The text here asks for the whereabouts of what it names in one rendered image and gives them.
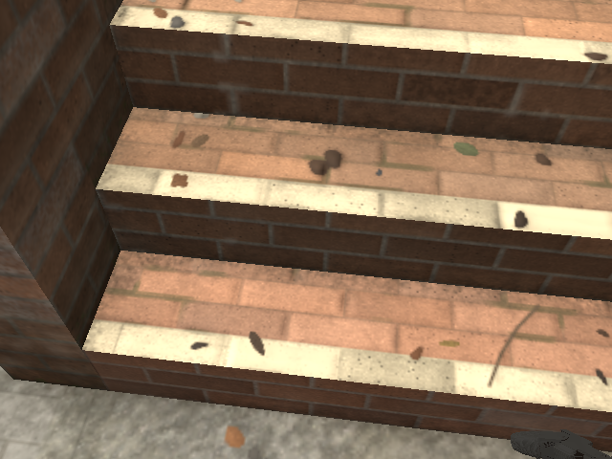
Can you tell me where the robot right hand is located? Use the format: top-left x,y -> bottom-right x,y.
511,429 -> 612,459

